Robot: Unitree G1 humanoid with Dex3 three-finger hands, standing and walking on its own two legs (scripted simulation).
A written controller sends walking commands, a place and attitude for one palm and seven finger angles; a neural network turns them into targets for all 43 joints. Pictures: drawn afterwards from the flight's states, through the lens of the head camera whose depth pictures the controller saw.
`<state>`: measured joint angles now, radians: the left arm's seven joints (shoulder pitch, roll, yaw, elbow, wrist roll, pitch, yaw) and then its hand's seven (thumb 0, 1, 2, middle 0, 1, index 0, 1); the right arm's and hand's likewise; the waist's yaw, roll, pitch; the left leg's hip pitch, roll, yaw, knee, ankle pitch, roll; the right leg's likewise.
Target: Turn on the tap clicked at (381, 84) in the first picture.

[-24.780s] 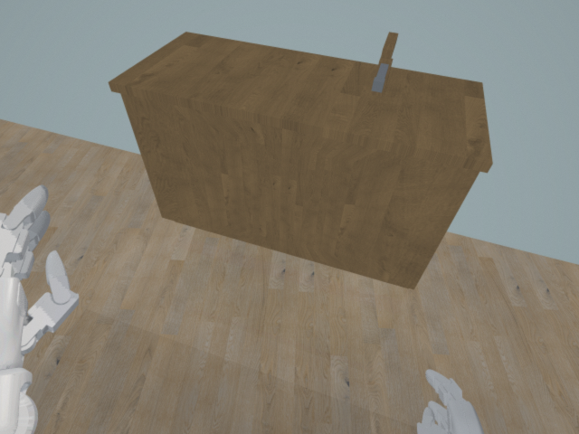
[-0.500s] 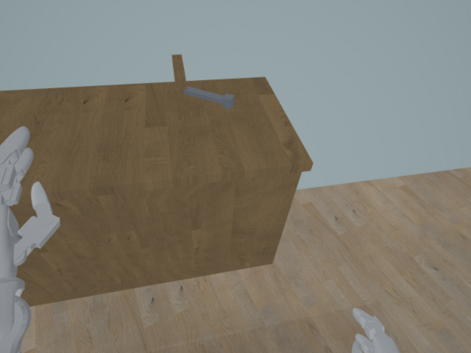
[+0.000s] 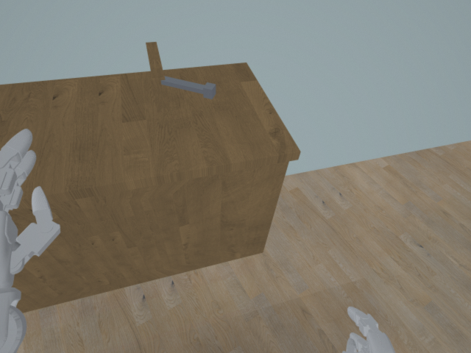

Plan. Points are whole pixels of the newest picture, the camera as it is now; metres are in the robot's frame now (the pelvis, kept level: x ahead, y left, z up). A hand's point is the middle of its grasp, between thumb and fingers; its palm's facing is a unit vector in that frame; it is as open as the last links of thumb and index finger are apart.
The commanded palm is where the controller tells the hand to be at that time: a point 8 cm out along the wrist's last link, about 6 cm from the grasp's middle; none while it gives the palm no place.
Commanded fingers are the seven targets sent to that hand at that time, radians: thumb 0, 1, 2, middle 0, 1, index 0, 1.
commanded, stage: come to a stop and stand still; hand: left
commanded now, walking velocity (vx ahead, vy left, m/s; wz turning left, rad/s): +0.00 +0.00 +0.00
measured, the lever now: (209, 90) +0.70 +0.12 +0.06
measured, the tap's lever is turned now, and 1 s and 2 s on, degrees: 57 57 57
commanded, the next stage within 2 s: look again from close up in 0.32 s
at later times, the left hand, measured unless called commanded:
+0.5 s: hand (45, 220) +0.23 +0.25 +0.17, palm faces +0.42 -0.84 -0.35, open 7.4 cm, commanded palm +0.17 +0.29 +0.19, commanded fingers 0.00 0.90 0.90 -0.20 -0.30 -0.20 -0.30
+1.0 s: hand (29, 224) +0.22 +0.28 +0.17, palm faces +0.42 -0.83 -0.37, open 7.4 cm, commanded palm +0.17 +0.30 +0.19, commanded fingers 0.00 0.90 0.90 -0.20 -0.30 -0.20 -0.30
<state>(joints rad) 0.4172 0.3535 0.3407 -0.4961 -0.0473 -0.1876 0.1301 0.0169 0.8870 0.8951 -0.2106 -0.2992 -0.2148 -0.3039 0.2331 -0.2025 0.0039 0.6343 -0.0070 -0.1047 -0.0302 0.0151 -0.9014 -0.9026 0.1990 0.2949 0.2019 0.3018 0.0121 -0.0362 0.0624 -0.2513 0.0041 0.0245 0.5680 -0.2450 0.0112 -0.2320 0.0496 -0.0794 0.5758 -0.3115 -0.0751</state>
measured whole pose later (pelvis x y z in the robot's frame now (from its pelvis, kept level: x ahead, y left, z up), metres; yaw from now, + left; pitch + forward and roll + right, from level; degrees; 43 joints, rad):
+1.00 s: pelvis +0.01 +0.02 +0.01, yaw +1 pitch +0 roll +0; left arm 0.45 0.36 0.33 -0.42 -0.05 -0.15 0.15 0.02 0.89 0.90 -0.21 -0.30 -0.21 -0.30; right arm 0.25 -0.18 0.02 0.60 0.00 -0.06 -0.07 0.01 -0.90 -0.90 0.20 0.29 0.20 0.30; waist 0.00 -0.01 -0.01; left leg -0.21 -0.04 0.02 0.44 -0.23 0.05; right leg -0.20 0.03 -0.05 0.47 -0.31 -0.03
